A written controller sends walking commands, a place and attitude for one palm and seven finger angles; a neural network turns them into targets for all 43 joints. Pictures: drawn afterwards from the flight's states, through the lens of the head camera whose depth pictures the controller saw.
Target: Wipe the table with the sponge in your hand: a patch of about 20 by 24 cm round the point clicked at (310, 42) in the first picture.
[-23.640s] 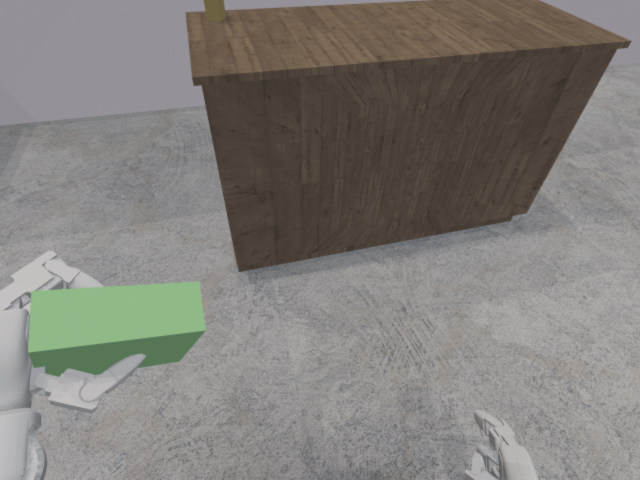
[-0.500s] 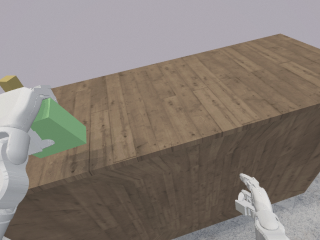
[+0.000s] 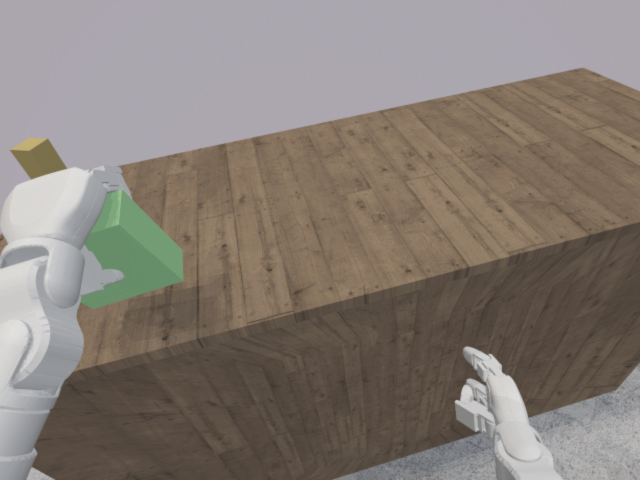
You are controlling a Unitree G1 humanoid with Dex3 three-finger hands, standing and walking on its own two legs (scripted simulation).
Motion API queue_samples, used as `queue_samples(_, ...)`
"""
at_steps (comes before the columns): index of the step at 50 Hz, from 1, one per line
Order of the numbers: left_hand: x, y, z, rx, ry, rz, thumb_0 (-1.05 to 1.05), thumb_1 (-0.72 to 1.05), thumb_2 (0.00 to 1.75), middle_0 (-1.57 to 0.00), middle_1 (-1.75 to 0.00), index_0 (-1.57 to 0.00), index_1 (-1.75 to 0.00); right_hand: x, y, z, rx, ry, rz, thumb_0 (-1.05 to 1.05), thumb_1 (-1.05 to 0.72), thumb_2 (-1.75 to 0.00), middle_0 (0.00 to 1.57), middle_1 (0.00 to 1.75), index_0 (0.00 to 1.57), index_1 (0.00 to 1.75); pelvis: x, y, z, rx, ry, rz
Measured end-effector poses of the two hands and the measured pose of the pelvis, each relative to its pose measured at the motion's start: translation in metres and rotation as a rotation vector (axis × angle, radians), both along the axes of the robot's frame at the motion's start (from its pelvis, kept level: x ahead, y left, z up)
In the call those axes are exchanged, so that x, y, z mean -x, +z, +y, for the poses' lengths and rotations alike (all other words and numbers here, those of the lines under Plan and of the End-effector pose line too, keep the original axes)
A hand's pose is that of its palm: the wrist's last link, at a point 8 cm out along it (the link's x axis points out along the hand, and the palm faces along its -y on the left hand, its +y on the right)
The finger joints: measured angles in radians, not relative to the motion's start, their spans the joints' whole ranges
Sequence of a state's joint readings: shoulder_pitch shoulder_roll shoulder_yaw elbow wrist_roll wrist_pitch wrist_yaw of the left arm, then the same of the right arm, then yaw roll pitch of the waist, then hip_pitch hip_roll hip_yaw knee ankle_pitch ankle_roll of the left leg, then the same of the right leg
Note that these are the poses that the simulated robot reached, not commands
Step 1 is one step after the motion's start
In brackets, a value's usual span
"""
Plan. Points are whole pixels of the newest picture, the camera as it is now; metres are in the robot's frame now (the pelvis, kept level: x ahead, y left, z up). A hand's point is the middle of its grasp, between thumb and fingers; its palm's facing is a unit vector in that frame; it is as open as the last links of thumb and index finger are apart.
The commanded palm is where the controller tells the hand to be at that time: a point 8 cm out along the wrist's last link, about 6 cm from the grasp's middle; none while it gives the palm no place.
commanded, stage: move the sponge above the wiping area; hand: left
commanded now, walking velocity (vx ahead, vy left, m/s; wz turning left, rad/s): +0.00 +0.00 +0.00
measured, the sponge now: (118, 263) +0.28 +0.30 +0.17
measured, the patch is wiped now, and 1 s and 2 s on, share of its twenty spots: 0.00 0.00 0.00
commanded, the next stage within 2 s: none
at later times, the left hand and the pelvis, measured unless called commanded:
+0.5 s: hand (93, 245) +0.28 +0.32 +0.20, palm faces +0.10 -0.02 -1.00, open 9.3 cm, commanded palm +0.24 +0.31 +0.28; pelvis +0.02 +0.00 +0.00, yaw +1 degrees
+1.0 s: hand (114, 234) +0.31 +0.32 +0.18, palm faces +0.05 -0.01 -1.00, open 9.3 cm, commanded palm +0.28 +0.32 +0.26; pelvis +0.02 +0.00 +0.00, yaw +1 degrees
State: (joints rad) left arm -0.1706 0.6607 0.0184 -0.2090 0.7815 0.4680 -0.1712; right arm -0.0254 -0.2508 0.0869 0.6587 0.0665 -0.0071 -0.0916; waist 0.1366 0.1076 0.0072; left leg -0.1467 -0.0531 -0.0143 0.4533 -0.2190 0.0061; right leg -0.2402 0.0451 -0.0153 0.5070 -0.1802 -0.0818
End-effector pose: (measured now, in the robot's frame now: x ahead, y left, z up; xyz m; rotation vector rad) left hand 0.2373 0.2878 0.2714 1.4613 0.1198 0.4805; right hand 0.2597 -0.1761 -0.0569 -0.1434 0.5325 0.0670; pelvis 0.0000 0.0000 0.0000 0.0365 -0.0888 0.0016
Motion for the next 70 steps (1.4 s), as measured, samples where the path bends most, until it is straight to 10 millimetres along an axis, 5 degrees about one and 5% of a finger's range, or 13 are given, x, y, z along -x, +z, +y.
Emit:
queue_samples(15,-0.021,-0.017,0.012,-0.014,0.025,0.102,0.00,-0.44,1.06,-0.81,-1.39,-0.81,-1.39,-0.008,-0.003,-0.004,0.033,-0.002,0.027,0.02,-0.90,-0.90,0.20,0.30,0.21,0.30,-0.011,0.002,0.002,0.005,0.004,0.014)
queue_samples(32,-0.021,-0.028,0.021,-0.020,0.005,0.146,0.00,-0.44,1.06,-0.81,-1.40,-0.81,-1.39,-0.008,-0.009,-0.013,0.060,-0.013,0.050,0.02,-0.90,-0.90,0.20,0.30,0.20,0.30,-0.017,0.002,0.001,0.013,0.020,0.019)
queue_samples(54,-0.058,-0.035,0.030,-0.030,0.013,0.187,0.00,-0.44,1.06,-0.81,-1.40,-0.81,-1.39,0.007,-0.018,-0.022,0.064,-0.052,0.102,0.02,-0.90,-0.90,0.20,0.30,0.21,0.30,-0.019,0.003,0.002,0.014,0.018,0.042)
queue_samples(70,-0.048,-0.029,0.033,-0.025,0.005,0.157,0.00,-0.44,1.06,-0.81,-1.40,-0.81,-1.39,-0.002,-0.018,-0.016,0.061,-0.045,0.101,0.02,-0.90,-0.90,0.20,0.30,0.20,0.30,-0.026,0.004,0.009,0.018,0.019,0.043)
